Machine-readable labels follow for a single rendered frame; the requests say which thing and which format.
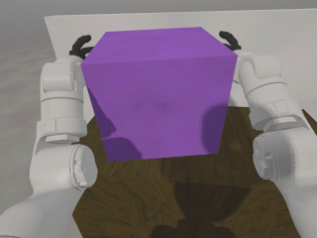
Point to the left robot hand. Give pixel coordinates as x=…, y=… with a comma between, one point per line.
x=77, y=49

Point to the right robot hand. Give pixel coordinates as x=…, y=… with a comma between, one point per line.
x=231, y=40

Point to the carton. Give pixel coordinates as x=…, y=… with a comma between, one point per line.
x=159, y=93

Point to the pedestal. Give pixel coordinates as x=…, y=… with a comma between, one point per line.
x=200, y=196

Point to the robot right upper arm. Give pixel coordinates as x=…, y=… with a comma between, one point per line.
x=289, y=158

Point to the right robot forearm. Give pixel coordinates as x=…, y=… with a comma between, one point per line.
x=270, y=102

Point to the left robot forearm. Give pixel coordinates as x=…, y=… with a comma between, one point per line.
x=62, y=98

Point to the robot left upper arm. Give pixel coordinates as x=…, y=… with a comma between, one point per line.
x=59, y=177

